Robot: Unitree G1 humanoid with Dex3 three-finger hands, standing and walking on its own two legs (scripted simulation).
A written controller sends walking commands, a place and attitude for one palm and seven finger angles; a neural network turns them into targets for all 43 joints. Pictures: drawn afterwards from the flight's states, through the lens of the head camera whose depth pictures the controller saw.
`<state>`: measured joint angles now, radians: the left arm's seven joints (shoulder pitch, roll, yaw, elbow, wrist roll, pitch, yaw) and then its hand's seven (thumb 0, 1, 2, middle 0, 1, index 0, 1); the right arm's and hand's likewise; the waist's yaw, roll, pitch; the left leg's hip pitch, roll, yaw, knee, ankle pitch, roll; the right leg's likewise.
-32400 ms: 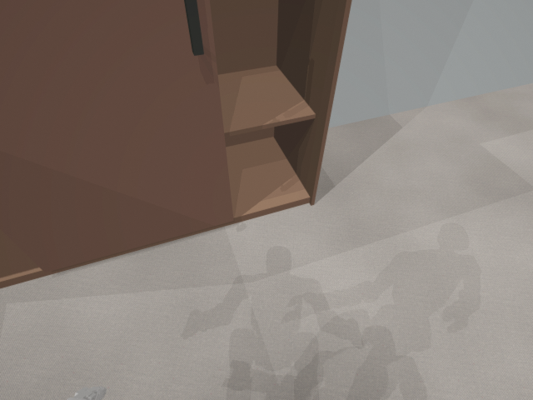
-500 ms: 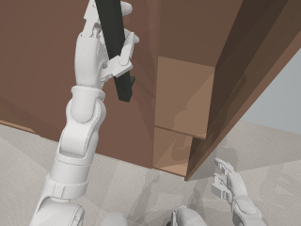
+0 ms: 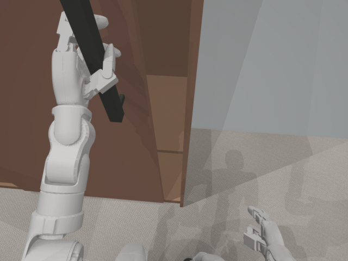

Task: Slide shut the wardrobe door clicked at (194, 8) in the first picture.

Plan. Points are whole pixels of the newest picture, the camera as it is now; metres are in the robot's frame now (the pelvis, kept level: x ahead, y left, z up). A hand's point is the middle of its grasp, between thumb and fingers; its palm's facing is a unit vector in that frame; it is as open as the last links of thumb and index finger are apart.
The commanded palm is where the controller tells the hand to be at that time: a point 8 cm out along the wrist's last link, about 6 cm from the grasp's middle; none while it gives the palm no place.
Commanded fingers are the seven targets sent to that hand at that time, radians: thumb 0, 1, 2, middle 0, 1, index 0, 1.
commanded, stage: step sideways, sliding the door along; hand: left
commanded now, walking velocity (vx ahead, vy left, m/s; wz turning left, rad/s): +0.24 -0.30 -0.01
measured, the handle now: (100, 49) +0.40 +0.16 +0.26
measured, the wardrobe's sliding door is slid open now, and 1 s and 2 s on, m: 0.09 0.00 0.00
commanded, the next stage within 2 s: stop walking and hold the door there in 0.68 s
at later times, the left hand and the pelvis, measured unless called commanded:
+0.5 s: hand (165, 72) +0.37 +0.05 +0.25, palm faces +0.26 -0.96 -0.04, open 6.2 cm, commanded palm +0.34 +0.03 +0.25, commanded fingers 0.00 0.90 0.90 -0.45 -1.40 -0.45 -1.40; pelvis -0.02 -0.13 +0.00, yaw +0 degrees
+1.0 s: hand (164, 71) +0.37 +0.05 +0.24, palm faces +0.48 -0.86 -0.15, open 6.6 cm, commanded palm +0.33 +0.07 +0.24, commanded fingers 0.00 0.90 0.90 -0.45 -1.40 -0.45 -1.40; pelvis +0.03 -0.22 +0.01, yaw +2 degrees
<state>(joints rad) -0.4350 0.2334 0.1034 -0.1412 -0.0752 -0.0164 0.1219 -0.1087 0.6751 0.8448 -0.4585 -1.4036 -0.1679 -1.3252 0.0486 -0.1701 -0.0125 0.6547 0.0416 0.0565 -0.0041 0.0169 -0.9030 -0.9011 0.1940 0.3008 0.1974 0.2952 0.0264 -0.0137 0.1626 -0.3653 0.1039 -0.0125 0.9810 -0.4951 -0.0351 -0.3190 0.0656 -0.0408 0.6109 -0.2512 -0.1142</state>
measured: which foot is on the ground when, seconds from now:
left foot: up 0.00-0.10, down 0.12-0.62, up 0.64-0.72, down 0.74-1.00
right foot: down 0.00-0.14, up 0.16-0.32, down 0.34-1.00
